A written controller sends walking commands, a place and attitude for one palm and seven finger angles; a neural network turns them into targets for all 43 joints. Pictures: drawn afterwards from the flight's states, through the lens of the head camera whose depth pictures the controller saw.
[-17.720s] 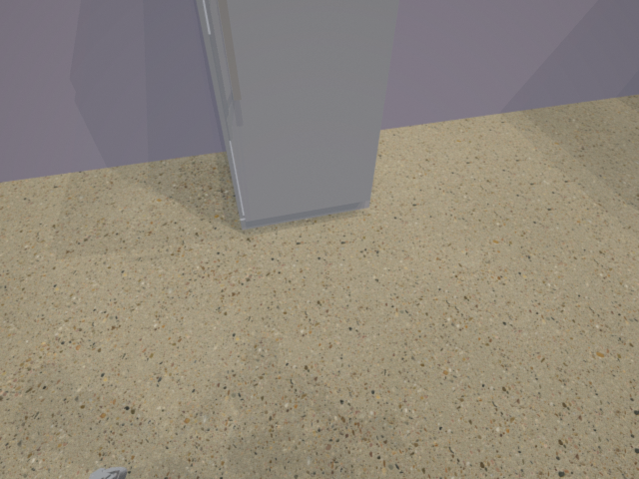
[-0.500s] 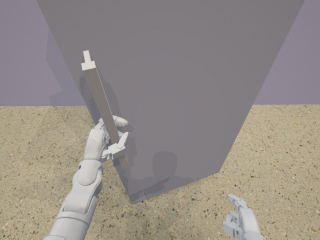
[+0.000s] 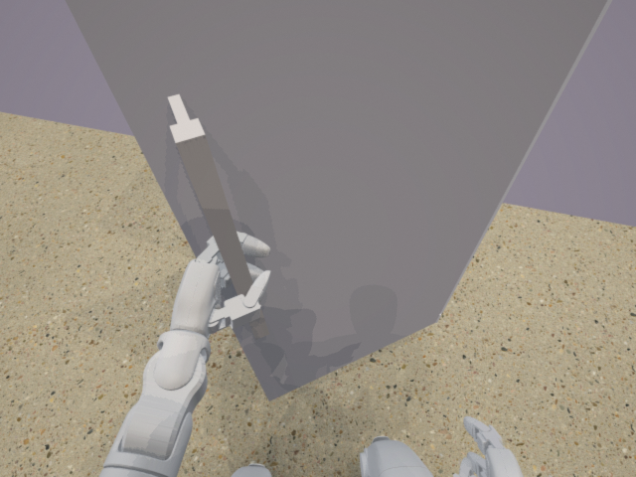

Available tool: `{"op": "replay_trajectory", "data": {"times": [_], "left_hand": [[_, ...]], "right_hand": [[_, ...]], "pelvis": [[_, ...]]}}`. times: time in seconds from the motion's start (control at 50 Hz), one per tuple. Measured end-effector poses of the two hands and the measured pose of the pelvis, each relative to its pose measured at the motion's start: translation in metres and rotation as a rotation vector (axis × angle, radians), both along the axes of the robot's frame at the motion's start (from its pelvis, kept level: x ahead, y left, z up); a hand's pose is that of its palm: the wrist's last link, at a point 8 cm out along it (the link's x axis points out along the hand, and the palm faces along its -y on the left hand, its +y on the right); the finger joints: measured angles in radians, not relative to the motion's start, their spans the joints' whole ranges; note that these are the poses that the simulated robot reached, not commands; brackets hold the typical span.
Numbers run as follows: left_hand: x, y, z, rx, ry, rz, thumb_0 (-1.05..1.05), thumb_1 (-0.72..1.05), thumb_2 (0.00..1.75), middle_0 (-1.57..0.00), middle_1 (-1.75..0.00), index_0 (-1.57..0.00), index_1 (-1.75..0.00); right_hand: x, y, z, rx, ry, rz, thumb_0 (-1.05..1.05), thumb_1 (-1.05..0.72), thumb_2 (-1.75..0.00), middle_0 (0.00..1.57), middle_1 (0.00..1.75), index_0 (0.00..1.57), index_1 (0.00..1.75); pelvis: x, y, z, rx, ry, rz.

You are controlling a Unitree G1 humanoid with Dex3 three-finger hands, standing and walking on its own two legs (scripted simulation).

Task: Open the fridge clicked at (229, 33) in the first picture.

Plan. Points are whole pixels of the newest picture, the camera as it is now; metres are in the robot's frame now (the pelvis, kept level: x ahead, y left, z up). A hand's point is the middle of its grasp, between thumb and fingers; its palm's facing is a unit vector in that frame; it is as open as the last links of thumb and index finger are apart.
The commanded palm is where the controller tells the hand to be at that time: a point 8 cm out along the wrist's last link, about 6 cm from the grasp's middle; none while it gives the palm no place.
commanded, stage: walk backward, drawing the door open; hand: left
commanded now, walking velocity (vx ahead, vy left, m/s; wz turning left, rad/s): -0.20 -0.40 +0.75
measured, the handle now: (230, 250) +0.36 +0.10 +0.10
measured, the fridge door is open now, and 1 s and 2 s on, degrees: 40 84 83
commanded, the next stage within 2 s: stop walking and hold the door back in 0.76 s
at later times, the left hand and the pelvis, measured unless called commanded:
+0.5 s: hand (391, 436) +0.16 -0.07 +0.06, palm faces +0.26 -0.94 -0.20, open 6.2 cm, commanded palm +0.11 -0.03 +0.07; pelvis -0.06 -0.25 -0.01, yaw +25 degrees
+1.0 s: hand out of the picture +0.09 -0.24 +0.06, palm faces +0.70 -0.68 -0.23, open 6.3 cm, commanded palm +0.05 -0.17 +0.06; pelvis -0.03 -0.52 -0.01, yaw +50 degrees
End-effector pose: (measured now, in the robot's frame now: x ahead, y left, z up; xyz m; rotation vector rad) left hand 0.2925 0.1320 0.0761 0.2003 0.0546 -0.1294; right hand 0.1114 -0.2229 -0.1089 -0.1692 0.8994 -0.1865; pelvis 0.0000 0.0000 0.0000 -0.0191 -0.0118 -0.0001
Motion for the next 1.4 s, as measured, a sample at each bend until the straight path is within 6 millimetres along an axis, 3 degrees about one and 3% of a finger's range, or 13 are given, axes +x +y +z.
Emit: {"op": "replay_trajectory", "data": {"times": [0.1, 0.18, 0.3, 0.4, 0.56, 0.64, 0.72, 0.84, 0.88, 0.96, 1.12, 1.24, 1.4], "left_hand": [[-0.04, -0.026, -0.001, 0.005, -0.028, 0.09, -0.04, 0.62, 0.74, -0.42, -1.37, -0.39, -1.4], [-0.069, -0.048, -0.001, 0.001, -0.019, 0.152, -0.04, 0.62, 0.74, -0.43, -1.38, -0.38, -1.4], [-0.107, -0.082, -0.005, -0.045, -0.076, 0.178, -0.01, 0.63, 0.74, -0.43, -1.38, -0.39, -1.4], [-0.139, -0.113, -0.003, -0.012, -0.059, 0.261, -0.02, 0.62, 0.73, -0.45, -1.39, -0.37, -1.4], [-0.186, -0.175, -0.001, 0.016, -0.041, 0.473, -0.02, 0.6, 0.76, -0.43, -1.36, -0.35, -1.4], [-0.204, -0.204, -0.001, 0.001, -0.036, 0.526, -0.01, 0.61, 0.76, -0.42, -1.37, -0.36, -1.4], [-0.218, -0.231, -0.005, 0.01, -0.11, 0.569, -0.01, 0.6, 0.77, -0.43, -1.38, -0.35, -1.4], [-0.242, -0.285, 0.0, 0.018, -0.038, 0.743, -0.01, 0.61, 0.77, -0.43, -1.35, -0.33, -1.4], [-0.249, -0.305, 0.0, 0.039, -0.049, 0.807, -0.02, 0.6, 0.77, -0.42, -1.34, -0.32, -1.4], [-0.258, -0.338, 0.0, 0.039, -0.022, 0.907, -0.03, 0.59, 0.79, -0.43, -1.35, -0.33, -1.4], [-0.26, -0.361, 0.006, 0.022, 0.08, 1.028, -0.04, 0.58, 0.81, -0.42, -1.35, -0.39, -1.4], [-0.259, -0.365, 0.008, 0.007, 0.09, 1.065, -0.02, 0.6, 0.81, -0.41, -1.36, -0.39, -1.4], [-0.256, -0.371, 0.015, -0.017, 0.206, 1.184, -0.02, 0.61, 0.8, -0.38, -1.32, -0.4, -1.4]], "right_hand": [[0.006, -0.034, -0.011, 0.055, -0.016, 0.073, 0.02, -0.9, -0.9, 0.21, 0.3, 0.2, 0.3], [0.018, -0.069, -0.015, 0.03, -0.069, 0.102, 0.02, -0.9, -0.9, 0.21, 0.3, 0.2, 0.3], [0.039, -0.102, 0.0, -0.053, -0.188, 0.235, 0.02, -0.91, -0.9, 0.2, 0.29, 0.2, 0.3], [0.041, -0.126, 0.01, -0.006, -0.156, 0.383, 0.01, -0.91, -0.9, 0.2, 0.29, 0.2, 0.3], [0.063, -0.183, -0.007, 0.049, -0.106, 0.528, 0.01, -0.9, -0.9, 0.21, 0.3, 0.2, 0.3], [0.073, -0.205, 0.001, 0.036, -0.138, 0.574, 0.02, -0.91, -0.9, 0.2, 0.3, 0.2, 0.3], [0.08, -0.227, 0.0, 0.035, -0.201, 0.649, 0.02, -0.91, -0.9, 0.2, 0.29, 0.2, 0.3], [0.087, -0.276, -0.002, 0.069, -0.087, 0.813, 0.01, -0.91, -0.9, 0.2, 0.3, 0.2, 0.3], [0.098, -0.292, -0.011, 0.078, -0.068, 0.855, 0.01, -0.9, -0.9, 0.21, 0.3, 0.2, 0.3], [0.121, -0.323, -0.016, 0.033, -0.06, 0.913, 0.02, -0.9, -0.9, 0.21, 0.3, 0.2, 0.3], [0.139, -0.368, 0.014, 0.011, -0.102, 0.985, 0.02, -0.91, -0.9, 0.2, 0.29, 0.2, 0.3], [0.131, -0.417, 0.023, -0.002, -0.144, 0.982, 0.01, -0.91, -0.9, 0.2, 0.29, 0.2, 0.3], [0.09, -0.513, -0.024, -0.043, 0.169, 0.948, 0.01, -0.91, -0.9, 0.2, 0.29, 0.2, 0.3]], "pelvis": [[-0.015, -0.054, -0.008, 0.007, 0.007, 0.057], [-0.027, -0.083, -0.013, 0.009, -0.03, 0.154], [-0.047, -0.123, -0.024, 0.02, -0.02, 0.253], [-0.062, -0.184, -0.01, 0.015, -0.03, 0.329], [-0.062, -0.28, -0.014, 0.029, -0.017, 0.512], [-0.067, -0.315, -0.011, 0.054, -0.015, 0.576], [-0.069, -0.358, -0.026, 0.049, -0.012, 0.628], [-0.048, -0.436, -0.009, -0.006, -0.027, 0.759], [-0.035, -0.462, -0.017, 0.028, 0.01, 0.795], [-0.034, -0.503, -0.012, 0.074, -0.003, 0.843], [-0.035, -0.564, 0.007, 0.099, 0.037, 0.924], [-0.05, -0.613, 0.002, 0.076, 0.03, 0.925], [-0.03, -0.651, 0.006, 0.066, -0.002, 0.966]]}}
